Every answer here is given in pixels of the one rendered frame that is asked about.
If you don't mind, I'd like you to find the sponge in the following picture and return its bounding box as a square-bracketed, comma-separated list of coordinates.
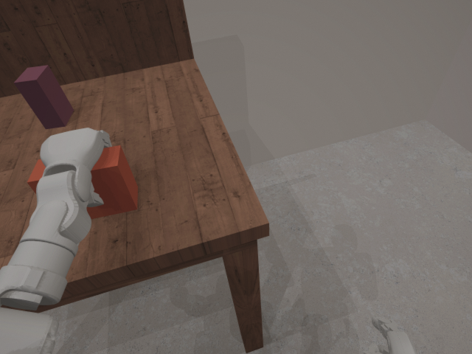
[27, 145, 138, 219]

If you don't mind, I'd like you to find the left robot upper arm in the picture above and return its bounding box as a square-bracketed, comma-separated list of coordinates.
[0, 307, 59, 354]

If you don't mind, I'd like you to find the left robot hand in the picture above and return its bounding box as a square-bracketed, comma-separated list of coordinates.
[40, 128, 112, 207]

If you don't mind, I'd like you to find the right robot hand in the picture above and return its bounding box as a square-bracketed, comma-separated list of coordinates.
[364, 316, 417, 354]

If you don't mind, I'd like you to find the left robot forearm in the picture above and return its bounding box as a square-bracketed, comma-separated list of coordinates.
[0, 159, 91, 310]

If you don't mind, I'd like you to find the table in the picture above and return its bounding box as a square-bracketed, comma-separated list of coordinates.
[0, 0, 269, 353]

